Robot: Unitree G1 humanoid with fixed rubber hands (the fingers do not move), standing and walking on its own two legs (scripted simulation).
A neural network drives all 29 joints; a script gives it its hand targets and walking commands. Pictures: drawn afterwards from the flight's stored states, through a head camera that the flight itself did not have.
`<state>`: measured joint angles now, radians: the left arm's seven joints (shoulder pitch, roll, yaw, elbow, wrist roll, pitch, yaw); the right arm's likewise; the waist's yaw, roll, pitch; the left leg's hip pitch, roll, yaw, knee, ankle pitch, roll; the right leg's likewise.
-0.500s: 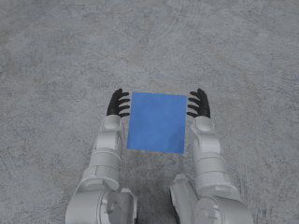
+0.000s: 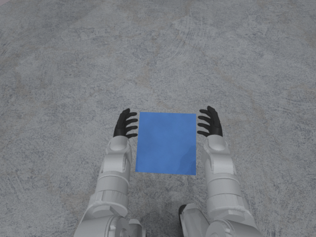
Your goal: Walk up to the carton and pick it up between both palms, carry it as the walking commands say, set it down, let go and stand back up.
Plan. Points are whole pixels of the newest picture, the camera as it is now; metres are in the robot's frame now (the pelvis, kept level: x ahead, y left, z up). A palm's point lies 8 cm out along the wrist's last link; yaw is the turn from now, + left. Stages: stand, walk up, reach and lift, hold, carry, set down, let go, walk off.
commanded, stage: reach and lift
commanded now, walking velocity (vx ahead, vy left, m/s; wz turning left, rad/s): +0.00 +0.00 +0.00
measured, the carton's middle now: (166, 144) +0.39 -0.04 -0.13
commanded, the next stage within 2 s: none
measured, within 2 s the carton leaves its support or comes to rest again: neither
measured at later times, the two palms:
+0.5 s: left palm (115, 133) +0.37 +0.08 +0.04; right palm (223, 124) +0.36 -0.16 +0.05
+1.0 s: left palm (99, 127) +0.36 +0.10 +0.11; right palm (228, 117) +0.34 -0.15 +0.12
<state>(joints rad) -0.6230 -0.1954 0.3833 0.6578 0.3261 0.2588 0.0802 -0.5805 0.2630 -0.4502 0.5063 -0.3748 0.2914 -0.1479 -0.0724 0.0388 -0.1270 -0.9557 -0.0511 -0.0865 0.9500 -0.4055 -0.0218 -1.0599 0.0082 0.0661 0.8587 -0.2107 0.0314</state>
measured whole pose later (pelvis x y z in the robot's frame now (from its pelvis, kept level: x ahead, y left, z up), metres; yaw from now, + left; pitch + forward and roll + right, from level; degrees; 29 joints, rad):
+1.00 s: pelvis +0.03 +0.01 +0.07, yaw +1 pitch -4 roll -1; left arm -0.43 -0.21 0.25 0.51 0.33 0.60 0.05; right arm -0.44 0.21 -0.31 0.43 -0.32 0.61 -0.10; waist -0.08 0.02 0.00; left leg -0.10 -0.03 -0.11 0.44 -0.27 0.00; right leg -0.19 -0.01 0.05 0.36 -0.10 0.04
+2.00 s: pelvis +0.03 +0.00 +0.07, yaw +0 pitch -9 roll +0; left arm -0.46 -0.22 0.30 0.47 0.35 0.70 0.07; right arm -0.48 0.23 -0.30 0.45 -0.36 0.71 -0.11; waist -0.01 0.03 0.04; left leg 0.00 -0.01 -0.10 0.42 -0.27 -0.01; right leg -0.12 0.01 0.06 0.39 -0.12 0.02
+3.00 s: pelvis +0.02 -0.01 +0.07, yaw +0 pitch -9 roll +0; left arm -0.41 -0.20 0.25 0.41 0.32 0.75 0.06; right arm -0.45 0.21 -0.24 0.40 -0.34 0.74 -0.08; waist -0.01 0.03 0.04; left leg 0.00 -0.01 -0.10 0.42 -0.26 -0.02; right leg -0.12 0.01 0.06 0.39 -0.11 0.01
